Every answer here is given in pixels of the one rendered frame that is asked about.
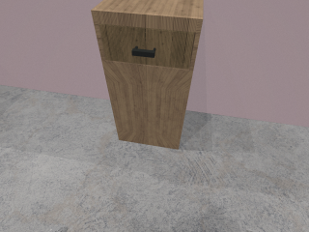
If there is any cabinet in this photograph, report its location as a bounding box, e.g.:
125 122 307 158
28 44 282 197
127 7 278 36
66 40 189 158
91 0 204 150

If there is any drawer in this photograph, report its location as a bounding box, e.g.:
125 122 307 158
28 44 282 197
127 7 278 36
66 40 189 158
99 24 195 70

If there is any handle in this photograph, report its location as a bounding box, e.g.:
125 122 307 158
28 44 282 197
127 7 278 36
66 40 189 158
131 46 156 58

